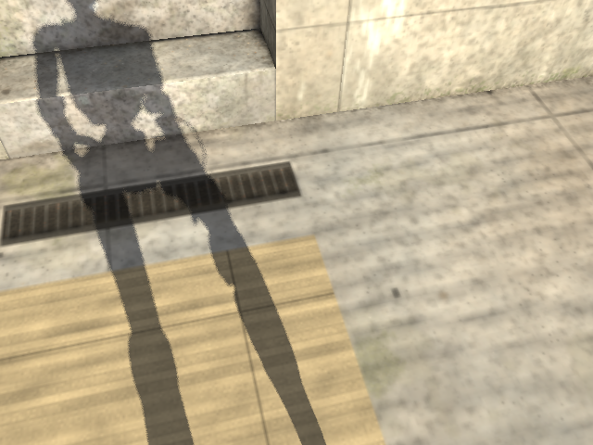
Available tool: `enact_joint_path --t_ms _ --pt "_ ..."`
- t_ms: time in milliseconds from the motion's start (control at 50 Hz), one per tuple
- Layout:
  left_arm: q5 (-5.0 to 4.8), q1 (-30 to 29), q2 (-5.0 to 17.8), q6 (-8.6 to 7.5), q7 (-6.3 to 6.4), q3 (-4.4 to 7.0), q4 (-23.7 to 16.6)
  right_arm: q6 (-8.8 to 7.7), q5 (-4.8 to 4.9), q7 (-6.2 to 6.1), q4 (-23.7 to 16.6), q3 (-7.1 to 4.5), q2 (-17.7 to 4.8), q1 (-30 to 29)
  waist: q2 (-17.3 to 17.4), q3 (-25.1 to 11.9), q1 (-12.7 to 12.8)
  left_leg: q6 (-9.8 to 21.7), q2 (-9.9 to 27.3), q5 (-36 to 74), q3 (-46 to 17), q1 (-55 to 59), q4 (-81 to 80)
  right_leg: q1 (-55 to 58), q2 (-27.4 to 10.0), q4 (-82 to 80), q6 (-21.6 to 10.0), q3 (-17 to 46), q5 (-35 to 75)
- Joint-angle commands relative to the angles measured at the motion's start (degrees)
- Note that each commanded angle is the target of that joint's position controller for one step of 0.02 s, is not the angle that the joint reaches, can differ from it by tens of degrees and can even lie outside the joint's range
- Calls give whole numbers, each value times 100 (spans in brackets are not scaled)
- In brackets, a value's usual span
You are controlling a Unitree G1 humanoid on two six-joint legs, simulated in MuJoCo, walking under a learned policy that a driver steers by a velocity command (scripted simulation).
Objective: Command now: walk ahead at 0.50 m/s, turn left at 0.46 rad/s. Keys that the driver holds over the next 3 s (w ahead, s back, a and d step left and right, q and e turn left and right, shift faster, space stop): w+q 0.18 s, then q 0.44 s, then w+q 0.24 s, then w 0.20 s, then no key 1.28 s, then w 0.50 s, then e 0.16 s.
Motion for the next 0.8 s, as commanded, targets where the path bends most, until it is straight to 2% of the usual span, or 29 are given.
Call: enact_joint_path --t_ms 20,60,80,120,140,160,180,200,220,240,260,280,320,360,420,460,500,580,600,620,640,660,680,700,720,740,760,780,800 --pt "-42 -707 338 -76 2 31 -576 -44 -29 -45 -285 -169 -883 293 640 192 -9 773 1484 1934 -1229 16 -160 -115 245 -395 35 -138 144" --pt "-70 -880 408 -122 -2 30 -727 -20 -64 -82 -346 -204 -965 286 696 186 -19 724 1549 2156 -1377 196 75 37 299 -689 -17 -64 -41" --pt "-83 -804 469 -153 1 43 -756 -12 -76 -104 -397 -229 -1022 198 720 157 57 651 1574 2254 -1446 207 204 285 330 -879 -62 -25 -168" --pt "-99 -214 614 -228 42 100 -656 -5 -76 -115 -524 -292 -1178 -124 763 -12 370 442 1519 2659 -1479 -80 676 1370 503 -1292 -188 -68 -556" --pt "-84 490 731 -286 93 166 -446 -15 -55 -84 -570 -310 -1217 -244 562 -348 682 329 1278 2962 -1345 -255 1450 2319 630 -1637 -286 -164 -524" --pt "31 1322 1028 -369 169 267 -276 -42 -6 -42 -662 -282 -1056 -283 152 -953 997 211 863 2371 -1055 -845 2722 3571 94 -1751 -484 295 -734" --pt "199 2052 1536 -381 247 368 -328 -55 141 -49 -925 -171 -561 -71 -732 -1884 1091 58 317 82 -494 -2075 4450 5042 -1526 -1915 -765 2075 -1600" --pt "154 1754 1708 -279 227 421 -336 -1 205 -71 -1054 -199 -609 323 -1765 -2103 691 -7 -69 -2014 -222 -3223 5456 5227 -2198 -2639 -1287 4117 -1196" --pt "98 1217 1099 -226 206 299 -500 119 72 -127 -852 -243 -897 240 -610 -1260 464 -6 421 -1601 -357 -3438 5904 4423 -2018 -2534 -1261 3363 -903" --pt "22 932 668 -245 191 184 -543 163 -7 -82 -853 -243 -841 -125 43 -660 454 -88 577 -1223 -308 -3309 5782 3682 -1689 -2461 -1185 2305 191" --pt "24 868 518 -263 188 127 -511 207 -31 -52 -894 -244 -724 -277 70 -456 366 -168 720 -1075 -258 -3102 5557 3243 -1430 -2490 -1049 1497 1257" --pt "-10 954 465 -291 212 96 -437 289 -113 -13 -950 -268 -720 -386 -172 -385 300 -244 812 -1052 -208 -2994 5394 3017 -1243 -2486 -992 979 2013" --pt "-47 1134 535 -359 209 102 -351 435 -145 57 -1006 -270 -663 -377 -420 -504 218 -337 714 -865 -64 -2841 5413 2887 -1086 -2427 -978 393 3155" --pt "-85 1182 664 -382 214 132 -341 511 -131 111 -1159 -263 -667 -616 -459 -553 167 -396 688 -591 -2 -3032 5273 2928 -1109 -2465 -1061 40 3477" --pt "-85 1172 723 -293 255 146 -341 571 -134 199 -1446 -183 -597 -1185 -504 -419 220 -461 771 -5 181 -3173 4458 2868 -1034 -2547 -1091 -466 3208" --pt "-91 1146 778 -234 267 158 -350 579 -128 261 -1591 -110 -531 -1480 -517 -404 273 -434 792 418 350 -2789 3726 2700 -948 -2502 -1054 -818 2915" --pt "-99 1189 912 -192 260 200 -351 582 -126 294 -1721 -76 -558 -1717 -525 -417 351 -376 741 563 513 -2375 3126 2635 -975 -2389 -1012 -1002 2714" --pt "-108 1378 1156 -36 253 307 -335 583 -147 287 -1966 -122 -765 -1957 -553 -402 507 -195 649 -181 638 -2135 2423 3027 -1245 -1814 -925 -969 2368" --pt "-112 1404 1179 24 270 325 -332 554 -159 275 -1999 -141 -801 -1915 -517 -426 510 -120 609 -323 636 -2011 2158 3101 -1271 -1487 -867 -979 2260" --pt "-122 1423 1185 96 282 336 -318 491 -188 246 -1956 -158 -796 -1670 -300 -562 375 -27 503 -66 663 -1583 1623 3045 -1172 -837 -731 -1122 2092" --pt "-68 1734 1145 139 256 331 -288 416 -231 167 -1850 -231 -1007 -1278 263 -938 254 158 574 508 283 -805 1160 2697 -949 123 -463 -1264 1208" --pt "23 1882 781 184 209 233 -578 364 -245 78 -1892 -396 -1701 -906 1475 -1302 283 592 2073 1727 -1646 154 1106 1476 -480 1698 -178 -1460 -1744" --pt "29 1523 758 257 169 213 -926 468 0 49 -1909 -532 -2094 -637 1970 -1637 51 1639 2788 892 -3521 640 444 40 558 2685 -1 -692 -3810" --pt "101 1152 941 297 149 231 -915 535 54 57 -1907 -471 -1795 -628 982 -1205 -53 1544 2614 -568 -3183 416 160 -340 228 2854 8 -70 -3427" --pt "28 869 909 263 106 237 -968 579 20 36 -1909 -379 -1501 -957 825 -529 52 1338 2300 -1743 -2808 -209 -91 -472 129 2622 -37 9 -2819" --pt "-1 810 942 210 84 254 -941 608 -8 20 -1944 -310 -1308 -1273 685 -145 264 1047 1964 -1972 -2477 -723 -345 -292 17 2141 -43 45 -2309" --pt "66 896 950 201 70 261 -917 579 10 -10 -1989 -287 -1232 -1444 834 -72 398 895 1705 -1737 -2206 -1007 -437 13 -10 1841 -19 36 -2004" --pt "120 1095 887 218 51 243 -791 521 -29 -5 -2025 -270 -1183 -1526 801 -203 471 851 1508 -1312 -1968 -1076 -420 279 47 1842 -11 -19 -1734" --pt "123 1173 837 233 35 236 -757 452 -37 21 -2023 -276 -1201 -1468 650 -344 495 864 1432 -1026 -1872 -1037 -382 381 92 1776 5 -22 -1603"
